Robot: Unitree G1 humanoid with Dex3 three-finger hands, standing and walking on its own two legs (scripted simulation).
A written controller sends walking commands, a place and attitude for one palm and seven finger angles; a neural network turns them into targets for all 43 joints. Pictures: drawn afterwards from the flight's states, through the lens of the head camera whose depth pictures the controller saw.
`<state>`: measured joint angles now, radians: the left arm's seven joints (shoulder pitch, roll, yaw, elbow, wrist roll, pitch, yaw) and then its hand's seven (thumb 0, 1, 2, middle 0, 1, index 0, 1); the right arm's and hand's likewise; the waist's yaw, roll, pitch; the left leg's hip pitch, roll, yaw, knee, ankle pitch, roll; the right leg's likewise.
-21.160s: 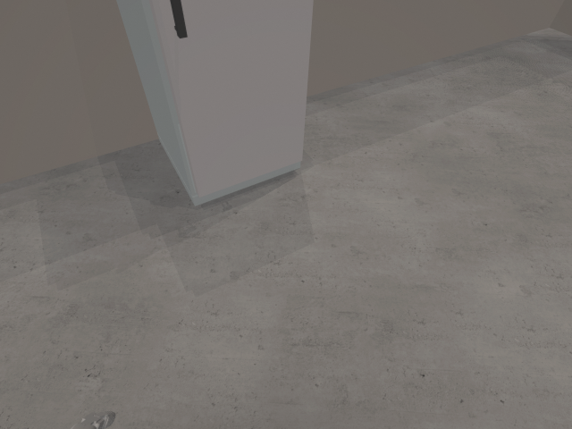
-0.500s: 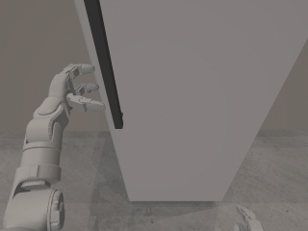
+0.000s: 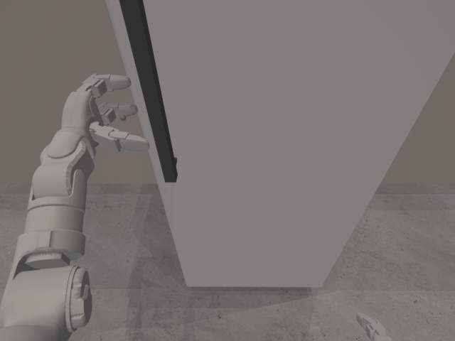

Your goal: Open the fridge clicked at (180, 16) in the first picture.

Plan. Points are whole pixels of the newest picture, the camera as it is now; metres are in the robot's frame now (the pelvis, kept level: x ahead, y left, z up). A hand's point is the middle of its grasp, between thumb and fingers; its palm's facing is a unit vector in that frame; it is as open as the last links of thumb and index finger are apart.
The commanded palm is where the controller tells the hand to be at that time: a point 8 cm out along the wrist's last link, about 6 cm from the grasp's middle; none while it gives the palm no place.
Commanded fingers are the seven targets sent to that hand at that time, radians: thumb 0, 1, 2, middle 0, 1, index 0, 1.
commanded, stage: move the hooked fingers beside the handle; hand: left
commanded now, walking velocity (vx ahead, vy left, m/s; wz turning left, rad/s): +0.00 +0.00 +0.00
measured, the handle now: (156, 92) +0.46 +0.15 +0.24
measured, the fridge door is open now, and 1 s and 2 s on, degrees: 0 0 0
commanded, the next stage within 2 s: feel for the door with the fingertips in 1.28 s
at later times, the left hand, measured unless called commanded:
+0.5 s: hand (118, 120) +0.40 +0.20 +0.22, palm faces +0.06 -1.00 -0.02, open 14.0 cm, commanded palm +0.37 +0.25 +0.21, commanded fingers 0.00 -0.50 0.30 -0.30 -1.20 -0.30 -1.20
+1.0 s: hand (115, 124) +0.39 +0.20 +0.22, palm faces +0.06 -1.00 +0.01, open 14.0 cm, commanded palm +0.37 +0.25 +0.21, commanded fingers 0.00 -0.50 0.30 -0.30 -1.20 -0.30 -1.20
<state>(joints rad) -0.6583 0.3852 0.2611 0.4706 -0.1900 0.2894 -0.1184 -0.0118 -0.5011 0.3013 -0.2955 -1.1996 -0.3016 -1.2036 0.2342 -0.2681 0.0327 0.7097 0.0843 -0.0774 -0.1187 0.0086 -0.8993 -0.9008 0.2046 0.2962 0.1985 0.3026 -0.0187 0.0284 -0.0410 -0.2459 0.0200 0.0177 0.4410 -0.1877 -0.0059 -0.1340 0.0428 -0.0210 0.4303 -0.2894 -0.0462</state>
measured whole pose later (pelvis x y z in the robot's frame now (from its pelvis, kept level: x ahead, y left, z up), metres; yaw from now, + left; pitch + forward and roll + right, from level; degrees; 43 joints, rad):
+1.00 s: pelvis +0.01 +0.01 +0.00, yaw -1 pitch -1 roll +0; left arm -0.55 0.37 0.28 0.37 -0.23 0.36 -0.15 -0.01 -0.50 0.30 -0.30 -1.20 -0.30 -1.20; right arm 0.24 -0.27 0.03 0.70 0.09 -0.05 -0.12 0.01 -0.90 -0.90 0.20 0.30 0.20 0.30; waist -0.01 0.04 -0.08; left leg -0.22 0.01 0.04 0.44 -0.20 0.01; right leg -0.11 0.03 0.00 0.42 -0.30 -0.03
